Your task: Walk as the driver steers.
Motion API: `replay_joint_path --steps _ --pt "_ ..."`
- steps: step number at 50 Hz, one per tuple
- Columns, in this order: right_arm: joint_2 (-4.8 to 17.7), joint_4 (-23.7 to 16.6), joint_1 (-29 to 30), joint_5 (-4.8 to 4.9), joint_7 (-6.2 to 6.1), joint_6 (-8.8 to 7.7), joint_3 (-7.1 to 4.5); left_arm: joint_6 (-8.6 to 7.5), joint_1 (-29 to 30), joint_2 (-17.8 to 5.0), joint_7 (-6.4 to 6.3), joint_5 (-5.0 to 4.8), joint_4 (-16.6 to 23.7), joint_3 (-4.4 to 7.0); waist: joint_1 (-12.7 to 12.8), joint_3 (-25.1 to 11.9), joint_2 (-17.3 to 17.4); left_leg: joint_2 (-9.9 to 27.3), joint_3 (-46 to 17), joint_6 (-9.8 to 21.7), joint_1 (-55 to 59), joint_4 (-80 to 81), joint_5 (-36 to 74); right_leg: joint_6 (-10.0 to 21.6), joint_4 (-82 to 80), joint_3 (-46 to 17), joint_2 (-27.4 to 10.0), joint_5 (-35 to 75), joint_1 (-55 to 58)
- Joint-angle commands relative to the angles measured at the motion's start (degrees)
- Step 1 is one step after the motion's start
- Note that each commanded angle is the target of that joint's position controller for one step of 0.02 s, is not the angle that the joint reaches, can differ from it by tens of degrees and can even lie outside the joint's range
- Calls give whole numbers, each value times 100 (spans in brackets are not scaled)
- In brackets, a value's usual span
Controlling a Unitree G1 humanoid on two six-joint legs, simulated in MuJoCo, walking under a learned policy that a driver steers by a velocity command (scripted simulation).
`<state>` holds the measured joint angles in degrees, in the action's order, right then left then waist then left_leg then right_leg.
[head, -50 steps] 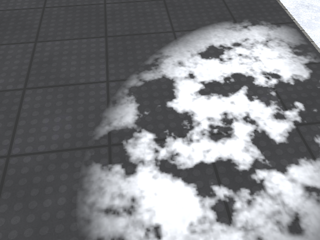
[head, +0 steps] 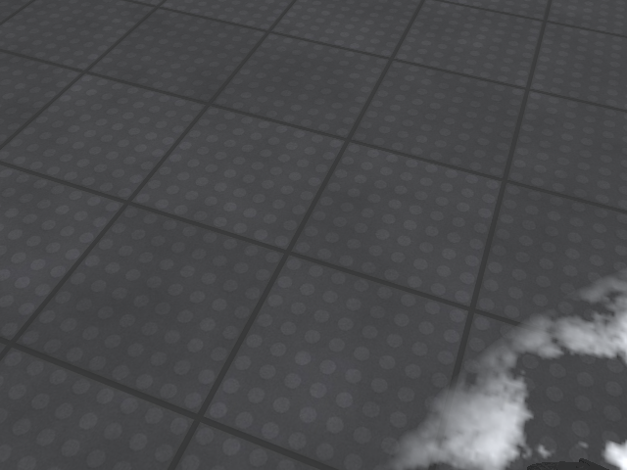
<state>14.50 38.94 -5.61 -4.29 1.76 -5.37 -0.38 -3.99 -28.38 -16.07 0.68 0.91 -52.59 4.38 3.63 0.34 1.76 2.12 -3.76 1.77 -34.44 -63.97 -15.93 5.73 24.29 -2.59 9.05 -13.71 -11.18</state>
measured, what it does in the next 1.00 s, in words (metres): walks ahead, turning right: left foot, then right foot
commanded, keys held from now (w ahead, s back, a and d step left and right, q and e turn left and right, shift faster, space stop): w+e+shift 0.60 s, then w+shift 0.06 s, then w+q+shift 0.34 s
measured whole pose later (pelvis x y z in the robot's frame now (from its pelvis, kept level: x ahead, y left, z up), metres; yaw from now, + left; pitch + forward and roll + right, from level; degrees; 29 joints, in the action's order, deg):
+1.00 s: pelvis +0.83 -0.24 -0.01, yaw -30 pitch +1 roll -1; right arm 15.3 43.1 -8.0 0.0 3.4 -2.3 -0.5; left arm -7.6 -25.6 -15.6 0.6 0.4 -50.1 1.4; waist 2.8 2.6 1.0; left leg 3.5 3.5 5.9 -45.3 -42.7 8.5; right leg 6.6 7.5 7.3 8.3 -16.9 11.9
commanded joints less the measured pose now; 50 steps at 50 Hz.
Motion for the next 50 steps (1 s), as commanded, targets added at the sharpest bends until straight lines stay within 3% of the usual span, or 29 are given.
replay_joint_path --steps 1,4,7,9,10,11,12,13,14,15,16,19,23,26,28,29,31,32,33,34,36,37,38,39,42,44,47,49,50 --pt "325 -705 502 81 87 -20 86 -209 603 -606 -28 -19 626 91 -440 682 -323 287 75 -285 206 1508 704 1062 -1865 -2112 -1418 -240 -1277" --pt "272 -776 919 238 138 -31 139 -223 511 -909 45 -123 708 202 -209 505 -371 -62 370 -353 1593 2541 1913 780 -1969 -1823 -1269 781 -1595" --pt "503 -795 972 207 14 -67 53 -164 88 -964 29 -175 578 229 -87 237 -341 -217 342 -270 1701 3312 1588 532 -1043 -1886 -1376 2228 -301" --pt "819 -491 -109 183 -127 -117 -128 -137 41 -1175 31 -144 522 273 -607 -593 -180 -427 431 -112 3157 3574 944 283 788 -1566 -1058 3504 -98" --pt "1154 -321 -1148 129 -253 -149 -273 -177 239 -1110 62 -157 607 266 -1137 -1155 -184 204 -86 59 4535 3408 366 165 2248 -1417 -832 2794 -973" --pt "1646 -229 -2185 -63 -372 -123 -441 -237 219 -265 32 -254 835 62 -1359 -2055 797 1987 -2141 369 6010 3725 -1831 89 4206 -835 -444 -190 -2272" --pt "1832 -145 -1975 -15 -319 -57 -521 -172 -19 -198 -2 -365 1133 -37 -979 -2507 1905 2746 -4509 801 6034 4744 -2978 86 5381 -369 -470 -1310 -3223" --pt "1188 -227 -1406 50 -296 -17 -435 -52 554 -491 -40 -205 1017 7 -942 -1448 922 2325 -3814 704 5223 4843 -3061 138 5592 -258 -923 -659 -3681" --pt "782 -189 -1167 108 -259 -28 -341 -2 968 -502 25 -87 1051 17 -918 -795 359 2053 -2747 604 4527 4786 -1934 115 5326 -195 -1100 -309 -3673" --pt "620 -37 -1276 81 -222 -23 -293 40 1358 -415 98 3 1063 17 -920 -364 -23 1724 -1857 422 3985 4834 -524 89 5101 -196 -1246 -229 -3478" --pt "629 98 -1301 101 -247 -59 -288 115 1303 -288 173 52 1206 1 -686 -330 447 1702 -1572 490 3763 4898 -265 32 5034 -176 -1312 -257 -3477" --pt "246 484 -1537 295 -135 -196 -212 336 1829 -49 300 90 1488 -83 -499 137 356 1451 -401 272 3392 5096 1255 3 4981 -70 -1537 -155 -3790" --pt "493 620 -1194 295 -161 -294 -258 358 2525 -154 448 100 1980 -199 -188 455 316 1167 991 135 2901 5561 2326 9 3895 262 -1501 1018 -3538" --pt "814 782 -1446 283 -199 -290 -303 350 3109 -209 554 97 2140 -291 -269 776 16 925 1800 4 2797 5751 3607 268 2400 1070 -1180 1470 -2561" --pt "1165 798 -1734 271 -259 -214 -370 326 2921 -378 527 89 2034 -264 -115 434 164 996 1949 -65 3365 4991 6240 465 2056 1446 -689 1251 -1830" --pt "1389 765 -1711 254 -304 -125 -425 307 2462 -522 484 76 1912 -214 187 127 350 1121 1936 -71 3546 4270 7109 553 1988 1444 -501 974 -1300" --pt "1627 602 -1387 205 -350 58 -483 263 329 -955 333 106 1277 15 1187 -932 389 1301 1716 45 2845 1518 7295 869 1705 982 -264 569 1171" --pt "1485 522 -1433 187 -279 67 -463 302 -42 -1226 184 53 1016 190 1157 -1089 -345 642 1771 -52 1600 -567 3899 988 1265 349 -390 122 2388" --pt "539 179 -2276 173 -165 32 -219 377 847 -1870 82 214 1293 265 -113 -1273 -1712 -59 1352 -286 -678 -2877 -1509 1551 1056 -2417 -2090 294 3558" --pt "939 -92 -1739 288 -188 -77 -225 436 428 -1800 8 114 1479 304 458 -2308 -1033 -160 172 -187 -1174 -3218 -917 1954 -218 -3987 -2544 -798 3885" --pt "976 -27 -1297 353 -219 -109 -183 292 795 -1312 -116 106 1246 199 10 -549 65 399 210 -77 -1290 -2371 -135 1414 -925 -3180 -2508 -720 1980" --pt "826 132 -1351 273 -205 -34 -135 175 1073 -1082 -103 127 1211 114 -261 -240 429 574 150 -20 -799 -1997 -90 1162 -990 -2567 -2269 -398 1057" --pt "739 251 -1578 220 -160 100 -113 31 1116 -844 -87 114 1178 17 -492 3 419 685 40 -7 -181 -1702 -53 1065 -1016 -2088 -2166 646 201" --pt "603 327 -1746 214 -94 243 -95 -69 1099 -741 -72 76 1083 -28 -654 -44 192 736 -47 -56 68 -1432 -145 1022 -1248 -1799 -2127 351 -146" --pt "464 238 -970 361 21 373 -113 -297 779 -585 26 29 779 -61 -465 691 19 695 -161 30 -507 -391 622 468 -1725 -698 -1741 1229 -315" --pt "404 188 -500 447 49 349 -114 -339 750 -564 66 1 729 -72 -329 751 25 409 108 157 -645 448 1381 88 -1888 224 -1301 2060 -45" --pt "213 7 114 413 162 226 -33 -466 529 -428 34 -82 619 -178 -187 737 -154 202 826 369 -158 1824 2628 -199 -2016 917 -1295 3801 190" --pt "284 162 14 480 215 237 -41 -490 558 -546 -46 -61 586 -203 -212 279 -210 -277 1170 506 421 2266 2954 -395 -1964 1177 -1248 5309 854" --pt "242 63 65 430 241 207 -20 -519 447 -714 -104 -71 557 -194 -298 383 -529 -233 1247 603 453 2502 2942 -512 -1630 1255 -1527 6394 1068"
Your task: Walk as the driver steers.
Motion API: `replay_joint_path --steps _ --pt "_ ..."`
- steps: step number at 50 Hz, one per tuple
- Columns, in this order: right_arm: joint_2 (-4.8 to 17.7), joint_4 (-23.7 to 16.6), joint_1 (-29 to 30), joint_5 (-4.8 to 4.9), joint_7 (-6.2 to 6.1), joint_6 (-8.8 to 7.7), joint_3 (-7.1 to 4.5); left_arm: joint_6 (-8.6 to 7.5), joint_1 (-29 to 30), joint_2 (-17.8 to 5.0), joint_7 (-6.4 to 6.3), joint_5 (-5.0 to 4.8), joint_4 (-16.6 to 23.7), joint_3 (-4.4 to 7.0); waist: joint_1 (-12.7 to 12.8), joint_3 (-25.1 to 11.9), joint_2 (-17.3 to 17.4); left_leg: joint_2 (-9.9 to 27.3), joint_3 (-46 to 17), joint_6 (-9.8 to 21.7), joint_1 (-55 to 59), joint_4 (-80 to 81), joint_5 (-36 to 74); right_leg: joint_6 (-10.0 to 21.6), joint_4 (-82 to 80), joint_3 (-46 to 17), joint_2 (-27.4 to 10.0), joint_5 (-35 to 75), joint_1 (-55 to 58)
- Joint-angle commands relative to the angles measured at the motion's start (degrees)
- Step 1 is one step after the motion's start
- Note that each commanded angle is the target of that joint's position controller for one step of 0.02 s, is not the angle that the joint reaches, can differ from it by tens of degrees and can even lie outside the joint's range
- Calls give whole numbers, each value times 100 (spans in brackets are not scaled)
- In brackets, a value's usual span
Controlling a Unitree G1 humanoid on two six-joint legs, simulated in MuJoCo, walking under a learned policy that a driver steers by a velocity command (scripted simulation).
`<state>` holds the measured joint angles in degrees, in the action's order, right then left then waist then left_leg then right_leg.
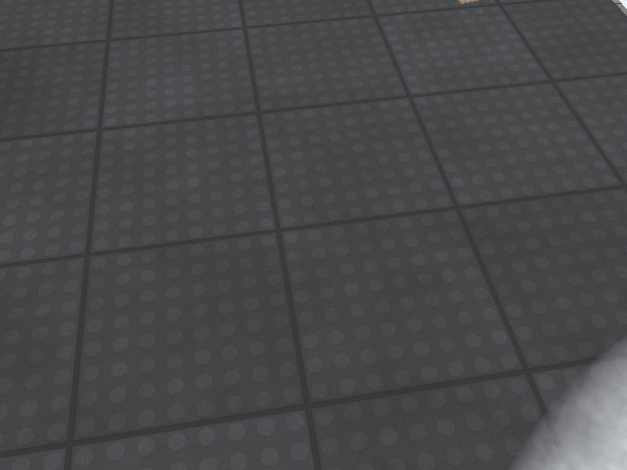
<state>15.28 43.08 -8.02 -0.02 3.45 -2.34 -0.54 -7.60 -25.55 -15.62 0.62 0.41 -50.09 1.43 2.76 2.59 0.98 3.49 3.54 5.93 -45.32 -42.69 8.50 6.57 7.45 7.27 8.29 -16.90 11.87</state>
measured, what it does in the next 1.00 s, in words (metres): walks ahead, turning left: left foot, then right foot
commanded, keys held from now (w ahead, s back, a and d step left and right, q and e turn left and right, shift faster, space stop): w+q+shift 0.08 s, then q+shift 0.68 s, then shift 0.08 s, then e+shift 0.16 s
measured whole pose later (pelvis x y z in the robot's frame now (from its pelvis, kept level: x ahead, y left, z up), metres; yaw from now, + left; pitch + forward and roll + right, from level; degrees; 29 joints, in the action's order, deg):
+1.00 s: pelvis +0.41 +0.04 +0.01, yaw +47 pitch -1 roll -1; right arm 13.2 36.1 -8.6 -2.1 0.3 2.7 0.2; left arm 3.8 -17.6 -17.0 0.2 0.5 -42.0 2.7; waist 2.9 1.4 -2.5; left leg -1.0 1.0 2.8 -14.5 -30.5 -15.3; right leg -1.9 50.0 1.8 -1.9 -22.8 -25.6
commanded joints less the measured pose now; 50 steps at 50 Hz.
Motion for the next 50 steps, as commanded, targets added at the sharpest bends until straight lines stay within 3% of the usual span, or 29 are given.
replay_joint_path --steps 1,3,4,5,6,7,8,10,12,14,16,18,21,23,24,25,26,27,28,29,32,38,42,43,44,45,46,48,50 --pt "329 -319 263 -40 68 -83 -34 -106 115 -851 -194 23 253 124 -289 92 -574 -574 696 260 1569 451 94 -688 391 307 -1614 7796 -764" --pt "727 -36 -610 -97 15 -13 -174 92 341 -1098 -381 174 294 202 -844 -395 -789 -981 759 381 2440 580 -665 -764 1707 336 -1793 8641 -383" --pt "1025 305 -1805 -107 -8 9 -308 210 661 -1224 -440 263 393 247 -1433 -865 -736 -1117 627 547 3493 571 -981 -760 3241 303 -1858 8924 -647" --pt "1234 647 -3165 -119 -81 2 -462 293 1263 -1420 -436 223 555 328 -2218 -1160 -405 -810 12 941 4700 1223 -827 -764 5814 390 -1520 7641 -1519" --pt "1410 791 -3017 -40 -193 55 -540 161 1473 -650 -266 254 868 139 -1627 -888 1230 -82 -1025 1146 5985 700 628 -845 8011 164 -375 -78 -3904" --pt "1921 576 -2583 -196 -227 27 -652 101 726 -314 -251 -64 1269 1 -888 -1840 1744 1167 -3844 2486 7419 1085 1707 -1129 9750 -952 -58 -1646 -5864" --pt "1608 280 -2252 -115 -293 47 -670 9 881 -582 -239 20 1341 -77 -993 -2069 330 1334 -4462 2475 7157 1894 510 -945 9348 -1523 -423 -1088 -6133" --pt "1004 212 -1509 -46 -353 96 -503 4 1177 -618 -163 170 1359 -99 -295 -438 -912 913 -3528 1809 4724 2500 557 -782 7860 -1331 -878 -561 -5585" --pt "984 130 -1315 4 -328 4 -449 337 1210 -663 -178 339 1403 -115 -19 79 -986 530 -2809 1535 3242 2597 2081 -961 6882 -1191 -1106 -633 -4817" --pt "1268 87 -1210 -24 -258 -97 -511 503 1370 -507 -183 316 1569 -176 66 -63 -701 -97 -2176 1247 2508 2518 2997 -1056 5586 -882 -1041 -377 -4079" --pt "1266 90 -1331 -37 -272 -73 -543 554 1549 -379 -179 176 1725 -231 -51 -368 -142 -411 -1935 910 2432 2069 4001 -1013 4659 -759 -895 353 -3702" --pt "1135 119 -1457 63 -310 49 -567 575 2003 -394 -204 119 1850 -243 -335 -668 137 -804 -1853 353 2785 1733 3303 -944 3842 -698 -640 1183 -3553" --pt "1215 22 -1518 8 -408 276 -651 526 2395 -442 -188 88 1969 -269 -619 -779 307 -976 -2346 -65 3172 1325 2031 -895 2903 -816 -303 1509 -3391" --pt "1245 -171 -1212 -64 -446 318 -689 412 2049 -648 -246 89 1853 -211 -444 -749 439 -905 -2822 -216 3222 823 1143 -808 2183 -1116 -278 1567 -2923" --pt "1217 -272 -949 -37 -446 284 -683 325 1515 -739 -298 114 1675 -171 -132 -781 418 -1007 -2773 -337 3130 218 917 -692 1603 -1217 -418 2069 -2357" --pt "925 -439 -946 45 -418 208 -608 243 794 -1023 -360 153 1521 -90 92 -1219 -24 -1178 -2386 -532 2595 -1044 -533 -382 1558 -1958 -1483 3223 -1109" --pt "407 -522 -1727 99 -485 199 -499 317 623 -1320 -366 140 1657 -28 -252 -1987 -1209 -1880 -1344 -595 1691 -2543 -5236 297 2089 -3569 -3499 6134 60" --pt "835 -484 -2227 -75 -461 240 -527 425 787 -1262 -372 27 1629 94 -447 -2697 -1583 -1335 -1024 -611 1356 -3222 -4976 968 1975 -4671 -3948 5440 21" --pt "1099 -344 -1796 -207 -425 343 -593 508 1206 -802 -410 20 1785 23 -392 -2130 -827 -986 -919 -668 1228 -3456 -4285 925 1786 -4059 -3418 4049 -588" --pt "1137 -452 -1241 -232 -347 418 -610 592 1467 -459 -429 43 1814 -74 -330 -1499 -496 -871 -815 -741 1186 -3326 -3839 692 1584 -3160 -2913 3192 -1212" --pt "853 -661 -981 -119 -171 650 -525 687 1664 -618 -402 144 1697 5 -443 -778 -852 -618 -595 -888 1514 -2957 -3403 447 1124 -1825 -2317 2732 -2338" --pt "646 -1106 -472 -54 -26 745 -382 667 1677 -880 -243 207 1621 215 -471 -771 -1117 -220 -283 -588 2502 -1092 -3116 315 954 -821 -2511 1572 -3012" --pt "676 -1105 -590 -67 -16 659 -367 800 1437 -1089 -178 158 1506 324 -511 -796 -1011 -601 80 -347 3566 594 -2906 5 1515 -468 -2418 804 -3325" --pt "689 -984 -814 -112 -46 606 -363 867 1205 -1012 -148 129 1426 320 -538 -709 -626 -695 -111 -256 4111 1274 -2741 -261 1935 -343 -2250 601 -3782" --pt "946 -987 -896 -171 -112 541 -381 932 872 -647 -51 129 1382 245 -500 -521 842 383 -1707 -47 4373 2586 -2932 -714 3192 240 -1712 -527 -4449" --pt "1696 -1248 -585 -192 -191 551 -518 1011 1012 -359 -119 91 1728 134 -477 -348 2014 1992 -3400 714 3497 3085 -1979 -974 4073 96 -937 -1857 -5033" --pt "1136 -1178 -638 -229 -273 511 -385 1100 1411 -625 -152 71 1619 187 -712 -403 1059 1770 -2661 874 2918 2913 -1511 -924 4652 -670 -1261 -1496 -4218" --pt "435 -1086 276 -254 -349 417 -82 1119 895 -413 -35 -91 1242 144 -62 -181 883 1016 -1346 488 2431 2924 -1304 -855 4507 -871 -1092 -661 -3429" --pt "614 -1062 372 -189 -474 345 -150 1066 529 -788 19 20 953 308 -40 -224 1007 784 -744 425 2933 2587 -182 -822 4891 -681 -821 -489 -3462"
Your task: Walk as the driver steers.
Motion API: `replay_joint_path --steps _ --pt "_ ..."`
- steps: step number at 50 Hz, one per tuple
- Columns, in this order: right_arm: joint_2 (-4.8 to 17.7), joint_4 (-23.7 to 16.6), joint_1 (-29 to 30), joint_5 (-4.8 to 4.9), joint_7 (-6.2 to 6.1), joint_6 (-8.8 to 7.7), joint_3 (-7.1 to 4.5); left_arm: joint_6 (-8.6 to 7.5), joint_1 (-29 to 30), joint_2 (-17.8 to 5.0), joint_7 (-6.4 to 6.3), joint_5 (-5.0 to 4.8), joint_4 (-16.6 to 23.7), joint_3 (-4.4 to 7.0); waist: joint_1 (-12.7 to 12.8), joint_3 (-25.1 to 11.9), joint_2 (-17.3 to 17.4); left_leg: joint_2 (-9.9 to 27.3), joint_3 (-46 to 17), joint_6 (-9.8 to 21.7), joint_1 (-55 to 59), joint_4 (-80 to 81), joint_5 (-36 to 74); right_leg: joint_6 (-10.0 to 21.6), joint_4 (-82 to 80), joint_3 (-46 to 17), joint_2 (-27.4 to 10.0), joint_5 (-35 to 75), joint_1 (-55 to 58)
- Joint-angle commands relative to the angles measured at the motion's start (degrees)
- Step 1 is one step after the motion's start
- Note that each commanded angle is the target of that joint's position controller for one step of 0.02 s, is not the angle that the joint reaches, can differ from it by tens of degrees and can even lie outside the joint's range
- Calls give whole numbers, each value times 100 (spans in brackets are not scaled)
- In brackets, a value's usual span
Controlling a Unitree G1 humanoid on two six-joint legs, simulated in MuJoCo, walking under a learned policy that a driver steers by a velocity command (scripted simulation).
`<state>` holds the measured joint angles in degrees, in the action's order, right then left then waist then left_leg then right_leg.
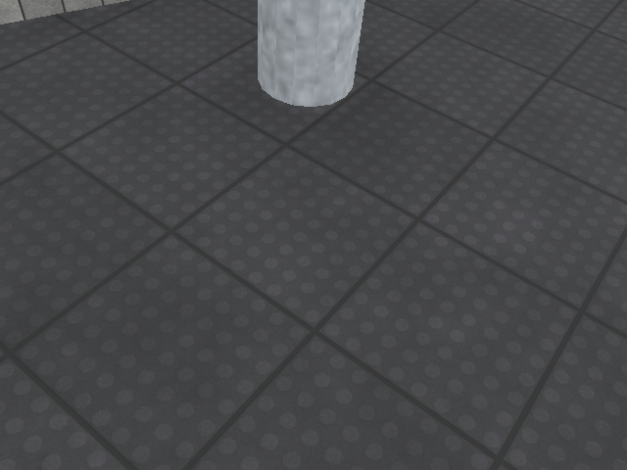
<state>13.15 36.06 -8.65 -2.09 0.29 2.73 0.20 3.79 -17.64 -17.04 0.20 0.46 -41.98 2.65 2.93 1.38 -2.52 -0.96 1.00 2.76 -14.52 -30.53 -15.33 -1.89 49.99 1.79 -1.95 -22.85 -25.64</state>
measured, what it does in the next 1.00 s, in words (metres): steps on the spot, turning right: right foot, then left foot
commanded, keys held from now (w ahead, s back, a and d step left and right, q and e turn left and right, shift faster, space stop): e+shift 0.54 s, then shift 0.08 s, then q+shift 0.18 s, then w+q+shift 0.20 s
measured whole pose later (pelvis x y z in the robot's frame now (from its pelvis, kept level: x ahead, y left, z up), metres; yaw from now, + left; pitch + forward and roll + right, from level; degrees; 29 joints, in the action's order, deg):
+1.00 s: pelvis +0.03 -0.02 +0.01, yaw -22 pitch +2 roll -2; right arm 16.5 45.0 -19.8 -0.4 1.7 1.7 -3.3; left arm -0.4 -10.2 -17.2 1.2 1.8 -38.8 1.5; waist -1.9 -0.2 -0.4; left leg -5.2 -11.9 3.2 -13.4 -22.0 -9.6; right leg -0.2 41.7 -3.3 4.5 -25.1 -18.3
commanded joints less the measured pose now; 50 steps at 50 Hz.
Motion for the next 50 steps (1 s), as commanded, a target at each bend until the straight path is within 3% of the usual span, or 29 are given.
replay_joint_path --steps 1,3,5,8,11,13,14,15,16,17,18,19,21,22,24,27,31,35,37,38,39,40,41,42,43,45,46,48,50 --pt "853 -323 279 61 -181 -152 -243 -88 -251 -720 81 9 139 234 -115 -185 1103 1356 -461 801 178 1213 2676 37 837 -115 244 -44 134" --pt "854 -254 32 112 -222 -127 -277 -82 -121 -557 114 -25 219 215 -242 -291 789 1602 -487 878 786 1043 2804 48 829 -105 159 -202 -187" --pt "803 -208 -91 81 -255 -114 -295 -40 67 -365 133 -20 324 169 -378 -282 841 1710 -477 901 1047 968 2503 51 479 -33 79 -294 -257" --pt "814 -138 -136 35 -257 -115 -344 3 191 -274 166 -25 481 154 -453 -292 1013 1825 -383 927 994 837 2444 119 -116 134 79 -522 64" --pt "927 -75 -97 40 -224 -135 -429 -19 106 -256 191 -73 589 171 -390 -424 1079 1943 -260 850 923 587 2670 248 -714 301 134 -533 468" --pt "993 -45 44 97 -209 -138 -486 -79 -158 -188 199 -67 562 176 -145 -506 930 1833 89 539 615 107 2314 387 -1727 445 256 184 1102" --pt "980 23 -61 105 -198 -147 -514 -144 -280 -310 166 -11 538 211 -32 -464 527 1609 396 136 138 -477 1444 513 -2505 -5 189 937 1560" --pt "740 -94 -200 59 -177 -118 -477 -228 -446 -1015 105 84 572 377 -83 -368 -889 927 921 -357 -1194 -1988 -491 870 -3157 -2033 -1046 2232 2212" --pt "539 -550 563 97 -208 -53 -368 -219 -805 -1635 103 83 538 565 206 -59 -1606 -151 353 -542 -2533 -2857 -2374 1858 -3081 -3576 -1923 4644 2261" --pt "621 -496 604 40 -218 -37 -354 -182 -925 -1463 71 36 543 571 272 -198 -736 60 -250 -544 -2687 -3509 -2267 2127 -3065 -3261 -1862 4373 2430" --pt "674 -387 501 91 -191 -57 -371 -131 -550 -1238 26 -15 588 504 62 -50 -343 169 -408 -519 -2687 -3612 -1658 2005 -3054 -2791 -1518 3675 2254" --pt "757 -289 404 130 -170 -109 -399 -69 -28 -1067 -13 -20 687 447 -185 71 -159 258 -463 -517 -2601 -3378 -1064 1710 -3083 -2401 -1088 3221 2053" --pt "890 -150 185 8 -129 -114 -435 -48 345 -880 -37 -83 798 392 -283 -169 -277 174 -376 -596 -2327 -3331 -582 1483 -2989 -2087 -682 3571 2047" --pt "868 -107 111 1 -105 -91 -424 -59 253 -895 -20 -92 773 397 -260 -293 -180 129 -371 -628 -2251 -3297 -504 1436 -2928 -2072 -625 3717 2099" --pt "801 -119 117 42 -93 -61 -385 -80 80 -1012 -7 -85 708 450 -188 -359 -87 87 -412 -663 -2285 -2991 -428 1411 -2873 -2209 -559 3531 2207" --pt "838 -182 290 57 -116 -50 -356 -65 -27 -1121 -24 -40 705 494 -48 -306 -302 2 -504 -667 -2334 -2439 -379 1422 -2857 -2615 -486 2865 2206" --pt "918 -117 257 87 -132 -82 -346 -67 24 -1079 -38 34 723 448 22 -367 -452 -31 -454 -566 -1857 -1907 -371 1395 -2723 -2756 -484 2958 1986" --pt "867 48 -52 169 -132 -100 -300 -87 325 -746 -44 117 693 251 -71 -463 -514 32 -199 -356 -701 -1234 -572 1278 -2603 -2511 -536 3699 1545" --pt "643 182 -234 193 -112 -101 -220 -110 531 -473 -87 92 608 79 -242 -438 -409 76 -154 -232 262 -123 -116 1095 -2636 -2359 -498 3160 1207" --pt "575 234 -294 163 -122 -123 -192 -134 560 -473 -123 67 554 35 -345 -349 -316 22 -269 -153 811 763 492 900 -2570 -2205 -402 2541 964" --pt "837 177 -140 95 -141 -178 -229 -172 325 -529 -154 128 485 45 -204 -266 61 343 -1029 -41 963 1052 773 679 -2291 -2017 -160 1851 858" --pt "1481 34 -4 58 -130 -231 -338 -181 48 -544 -176 149 545 66 9 -286 1088 1367 -2484 288 957 1386 1461 458 -1483 -1332 444 648 566" --pt "1723 303 -548 117 -39 -187 -476 -152 121 -745 -200 124 595 102 -126 -497 1585 1707 -3320 1062 858 1548 385 433 -1293 -639 890 -716 447" --pt "1624 462 -1039 100 60 -154 -528 -212 467 -938 -166 198 667 131 -413 -218 1498 1638 -3840 1269 921 1907 -1604 458 -689 -612 796 -1113 -57" --pt "1507 552 -1134 93 109 -139 -532 -278 783 -918 -77 224 724 140 -515 69 1323 1521 -3914 1233 701 2191 -3070 443 -266 -685 703 -1040 -313" --pt "1456 517 -839 123 106 -152 -566 -396 981 -763 67 186 790 109 -363 342 1290 1184 -3565 1002 178 2319 -2750 310 -46 -660 540 -534 -256" --pt "1417 488 -695 144 101 -185 -585 -465 997 -637 102 183 750 71 -301 260 1135 913 -3247 902 27 2264 -2169 229 -136 -587 543 -229 -19" --pt "1417 413 -509 179 115 -223 -642 -548 978 -465 126 167 705 19 -248 -30 960 546 -2863 816 -95 2103 -1552 116 -604 -423 671 -127 447" --pt "1396 284 -201 201 155 -218 -688 -566 939 -325 80 61 722 -27 -150 -69 1025 300 -2741 713 -501 1919 -1402 99 -1513 -342 784 -240 1066"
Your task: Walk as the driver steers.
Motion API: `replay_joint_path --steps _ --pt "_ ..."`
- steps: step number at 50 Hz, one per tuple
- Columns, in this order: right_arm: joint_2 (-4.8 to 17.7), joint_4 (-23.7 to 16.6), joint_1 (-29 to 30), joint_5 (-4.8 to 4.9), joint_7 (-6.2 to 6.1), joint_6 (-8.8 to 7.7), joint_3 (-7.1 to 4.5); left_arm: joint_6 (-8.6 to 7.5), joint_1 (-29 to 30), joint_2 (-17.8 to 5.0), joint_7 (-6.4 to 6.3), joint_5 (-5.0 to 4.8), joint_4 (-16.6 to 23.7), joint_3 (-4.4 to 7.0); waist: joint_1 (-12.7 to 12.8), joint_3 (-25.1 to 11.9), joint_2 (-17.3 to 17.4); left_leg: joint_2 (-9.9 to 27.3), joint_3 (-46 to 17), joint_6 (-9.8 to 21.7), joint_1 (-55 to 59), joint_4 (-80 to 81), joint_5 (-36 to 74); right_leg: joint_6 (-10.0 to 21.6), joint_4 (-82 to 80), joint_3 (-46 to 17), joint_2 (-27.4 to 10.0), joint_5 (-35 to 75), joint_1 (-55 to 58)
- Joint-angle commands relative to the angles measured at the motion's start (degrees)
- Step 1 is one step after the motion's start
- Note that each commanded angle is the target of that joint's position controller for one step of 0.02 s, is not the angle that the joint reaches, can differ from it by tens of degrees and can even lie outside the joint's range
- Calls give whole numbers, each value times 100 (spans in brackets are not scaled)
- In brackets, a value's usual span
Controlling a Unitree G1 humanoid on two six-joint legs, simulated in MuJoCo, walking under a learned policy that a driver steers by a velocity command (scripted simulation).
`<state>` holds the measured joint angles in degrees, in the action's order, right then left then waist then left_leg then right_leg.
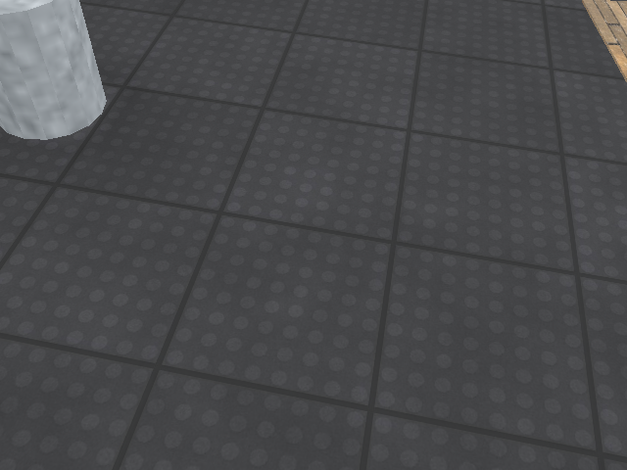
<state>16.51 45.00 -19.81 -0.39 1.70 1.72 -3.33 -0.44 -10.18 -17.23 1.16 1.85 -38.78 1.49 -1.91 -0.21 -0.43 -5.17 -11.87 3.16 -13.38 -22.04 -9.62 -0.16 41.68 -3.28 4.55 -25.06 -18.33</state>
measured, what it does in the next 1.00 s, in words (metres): walks ahead: right foot, then left foot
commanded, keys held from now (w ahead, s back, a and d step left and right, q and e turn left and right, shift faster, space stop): w+q+shift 0.34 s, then w+shift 0.08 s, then w+e+shift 0.58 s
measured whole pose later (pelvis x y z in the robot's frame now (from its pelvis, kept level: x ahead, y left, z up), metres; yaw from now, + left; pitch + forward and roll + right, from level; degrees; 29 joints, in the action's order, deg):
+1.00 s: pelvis +0.67 +0.27 -0.05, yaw +5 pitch -1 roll +2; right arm 13.5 50.5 -21.9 -1.8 -1.9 -4.0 -0.9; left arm -1.7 -10.5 -16.5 2.9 0.3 -45.1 2.4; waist 2.5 2.4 -1.9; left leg -2.3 10.3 -0.6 -0.4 -67.2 -24.8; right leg 12.8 41.5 8.5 6.1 -14.6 -29.7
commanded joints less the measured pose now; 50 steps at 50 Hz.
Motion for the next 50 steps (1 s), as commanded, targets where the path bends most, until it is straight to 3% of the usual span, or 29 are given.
replay_joint_path --steps 1,3,4,5,6,8,11,17,20,22,24,25,26,27,28,29,30,31,33,37,39,43,44,45,46,47,48,49,50 --pt "1029 -700 1122 6 31 -97 -354 -144 29 -279 -87 -170 373 85 452 111 862 636 -1461 597 -878 918 -1895 -45 -1358 230 171 137 756" --pt "859 -882 1522 -11 -4 -98 -372 -172 -988 -584 -319 -169 62 183 948 23 537 89 -988 -26 -2205 123 -1853 90 -2627 380 -60 1090 2801" --pt "465 -970 1401 90 -33 -168 -283 -218 -1386 -1073 -425 -105 -28 314 1019 -286 -371 -287 -267 -294 -3291 -1278 -2098 274 -2830 -632 -1248 211 3915" --pt "60 -1221 1394 127 -44 -245 -113 -228 -849 -1626 -468 28 186 438 819 -325 -1364 -260 350 -186 -4091 -2826 -1792 781 -3291 -2971 -2922 -1668 3424" --pt "458 -1359 1676 -2 -5 -260 -120 -248 -491 -1336 -440 153 229 411 610 -145 -639 614 422 -123 -4136 -3563 -1167 1126 -3200 -3231 -3258 -1940 2674" --pt "634 -1225 1488 -101 146 -233 -187 -364 -392 -832 -319 79 226 259 422 40 -188 673 493 -146 -4112 -4114 -700 903 -3221 -2133 -2561 -1287 2427" --pt "607 -1239 1524 -186 357 -123 -157 -476 -922 -852 -236 30 -51 247 549 293 -456 797 824 -151 -4301 -4877 -272 632 -3396 -757 -2017 -175 2305" --pt "513 -1636 2608 -173 499 -96 -10 -626 -1471 -660 -134 75 -491 217 693 1039 -434 991 1305 -38 -4265 -4103 309 481 -3757 819 -1847 1220 2014" --pt "232 -1750 3008 -174 547 -180 170 -641 -1765 -666 -156 91 -771 196 742 1268 -329 804 1864 318 -3300 -2790 176 500 -3980 1340 -1881 2833 1878" --pt "204 -1595 2657 -204 431 -202 197 -617 -1838 -864 -180 41 -959 197 449 892 -553 222 2270 665 -1939 -2296 -272 569 -3354 1622 -1982 6654 1979" --pt "665 -1128 932 -244 240 -226 -19 -475 -1774 -1376 -233 27 -1110 275 -580 -227 -937 -292 2109 890 148 -2033 -1136 677 -1083 1541 -2258 8875 1957" --pt "949 -751 -322 -273 126 -271 -170 -443 -1477 -1461 -242 -75 -1061 281 -1349 -795 -795 -69 1583 1001 2002 -1283 -669 651 679 1578 -2079 8056 938" --pt "1592 -582 -479 -418 7 -319 -324 -452 -1881 -432 -93 -142 -828 60 -781 -1624 529 1707 -538 1074 4062 -1018 -2403 522 3130 1217 -1227 1901 -1218" --pt "1842 -707 -836 -325 -35 -372 -377 -558 -1845 -394 -49 -365 -574 56 -853 -2938 786 3131 -3403 1224 4548 -36 -2925 553 4642 -159 -389 -310 -2065" --pt "1614 -481 -677 -312 -74 -410 -368 -572 -641 -835 -98 -362 -362 206 -997 -1894 -89 2639 -2527 828 3526 332 -2274 650 4713 -568 -599 631 -2482" --pt "1337 -273 -381 -308 -111 -490 -289 -587 -765 -542 -89 -367 -337 144 -500 -748 109 2604 -1657 760 2383 399 -1476 622 4337 -287 -859 1017 -2526" --pt "905 -234 -59 -336 -70 -577 -181 -535 -867 -413 -59 -255 -554 120 -195 -144 -274 2242 -868 506 1408 453 -509 612 3816 -311 -1148 1203 -2129" --pt "786 -241 240 -245 -92 -612 -137 -402 -1326 -251 -3 -181 -687 106 172 -111 211 2088 -335 407 914 709 -816 538 3559 -229 -1215 1295 -1776" --pt "353 -157 309 -144 -77 -740 -15 -159 -1551 -103 111 -123 -903 112 375 154 458 1909 216 342 240 1234 -942 456 3455 -169 -1335 1387 -1508" --pt "113 147 107 -64 -19 -935 36 -49 -452 84 189 -162 -621 101 349 950 423 1285 1959 -182 170 1661 1236 480 2638 245 -1220 2337 -2296" --pt "42 237 -2 -72 -52 -974 77 -96 28 106 238 -191 -451 55 302 961 593 1128 2438 -185 368 1696 2412 565 1962 679 -1044 2873 -2302" --pt "428 341 -244 -30 -276 -946 78 -169 512 79 342 -132 -215 -33 369 815 337 1324 2894 -367 1236 1342 5541 869 273 1521 -491 3326 -1600" --pt "635 328 -261 -46 -373 -916 40 -152 351 -33 350 -138 -258 -15 495 540 475 1439 2886 -408 1536 958 6516 939 100 1650 -274 3303 -1182" --pt "841 210 -77 -20 -491 -901 -1 -71 -409 -280 338 -269 -559 88 874 -370 568 1390 2871 -464 1650 97 8050 916 300 1722 185 3226 56" --pt "1096 113 -3 -27 -537 -839 -54 -58 -907 -398 333 -135 -621 131 1125 -243 770 1650 2729 -497 1300 -1003 8554 1086 269 1621 218 2559 525" --pt "1183 27 350 -139 -572 -725 -87 -13 -1988 -802 260 -27 -871 300 1725 -397 735 1861 2419 -541 523 -2668 8571 1407 135 1240 159 1910 1740" --pt "1205 -39 895 -98 -501 -646 -147 -33 -3161 -1034 145 -114 -1228 493 2400 -619 197 1167 2441 -497 -281 -5409 5317 1862 -726 512 -215 2403 2835" --pt "57 -277 1313 -279 -317 -698 166 -11 -2813 -1098 24 -262 -1424 501 1729 -98 -1103 65 2172 -307 -2272 -7750 -1899 1892 -45 -22 -471 2672 3045" --pt "-185 -866 528 -124 -291 -783 292 -18 -2118 -1477 14 -102 -1083 527 735 -1006 -1297 111 1031 -403 -3603 -8447 -2170 2852 -759 -2729 -1389 2054 3829"
Velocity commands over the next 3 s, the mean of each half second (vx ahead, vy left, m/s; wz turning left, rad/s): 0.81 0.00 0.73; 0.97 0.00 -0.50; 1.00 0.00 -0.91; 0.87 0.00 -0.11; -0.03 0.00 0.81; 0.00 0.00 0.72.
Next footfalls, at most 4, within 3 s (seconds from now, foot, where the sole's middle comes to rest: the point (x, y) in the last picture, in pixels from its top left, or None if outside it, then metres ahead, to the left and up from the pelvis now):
0.08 right None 0.04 -0.12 -0.79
0.50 left None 0.37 0.25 -0.79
0.96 right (186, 340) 0.82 0.28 -0.79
1.36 left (143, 209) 1.25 0.45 -0.79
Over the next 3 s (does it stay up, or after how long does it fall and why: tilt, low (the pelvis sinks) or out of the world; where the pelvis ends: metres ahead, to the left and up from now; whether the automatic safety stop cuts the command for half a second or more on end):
stays up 1.60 0.06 -0.01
